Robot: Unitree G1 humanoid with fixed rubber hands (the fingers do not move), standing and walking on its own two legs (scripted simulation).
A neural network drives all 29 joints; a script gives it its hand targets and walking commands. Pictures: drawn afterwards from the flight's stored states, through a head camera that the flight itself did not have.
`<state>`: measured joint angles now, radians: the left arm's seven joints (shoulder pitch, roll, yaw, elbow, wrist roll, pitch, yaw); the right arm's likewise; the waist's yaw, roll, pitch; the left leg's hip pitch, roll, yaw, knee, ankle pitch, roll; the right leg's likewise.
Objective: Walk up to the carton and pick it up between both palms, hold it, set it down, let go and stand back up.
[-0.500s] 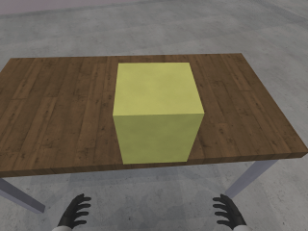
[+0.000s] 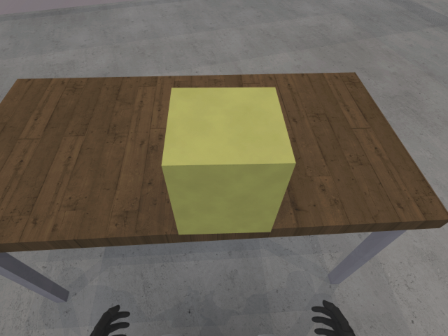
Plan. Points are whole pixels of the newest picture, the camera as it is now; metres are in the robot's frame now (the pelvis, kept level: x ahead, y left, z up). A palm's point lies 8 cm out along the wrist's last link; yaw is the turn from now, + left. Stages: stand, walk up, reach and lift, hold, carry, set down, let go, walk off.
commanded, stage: stand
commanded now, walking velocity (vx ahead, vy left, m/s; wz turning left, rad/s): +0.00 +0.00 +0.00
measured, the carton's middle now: (224, 164) +0.43 +0.00 +0.02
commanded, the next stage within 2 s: none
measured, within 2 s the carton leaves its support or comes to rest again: neither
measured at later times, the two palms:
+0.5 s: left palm out of the picture +0.10 +0.21 -0.11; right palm out of the picture +0.09 -0.23 -0.11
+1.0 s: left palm out of the picture +0.05 +0.22 -0.12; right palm out of the picture +0.04 -0.24 -0.12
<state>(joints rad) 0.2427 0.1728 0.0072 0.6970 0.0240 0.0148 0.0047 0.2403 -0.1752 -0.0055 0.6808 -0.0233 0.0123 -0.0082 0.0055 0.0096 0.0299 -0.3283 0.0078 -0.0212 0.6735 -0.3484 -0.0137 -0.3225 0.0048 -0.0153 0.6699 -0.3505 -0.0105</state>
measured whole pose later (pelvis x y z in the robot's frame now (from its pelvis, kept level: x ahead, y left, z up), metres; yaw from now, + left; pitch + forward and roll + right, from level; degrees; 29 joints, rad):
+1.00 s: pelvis +0.01 -0.01 +0.01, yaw +0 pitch -2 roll +0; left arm 0.25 0.15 0.04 0.98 0.01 0.00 0.03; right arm 0.27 -0.16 -0.04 0.96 -0.01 0.00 -0.04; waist 0.00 0.01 0.06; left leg -0.19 0.02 -0.02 0.51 -0.29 -0.03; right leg -0.19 0.02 -0.01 0.52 -0.29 -0.03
